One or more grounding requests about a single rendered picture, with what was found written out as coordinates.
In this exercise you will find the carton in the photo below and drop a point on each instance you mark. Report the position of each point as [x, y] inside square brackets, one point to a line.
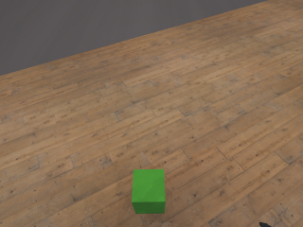
[148, 194]

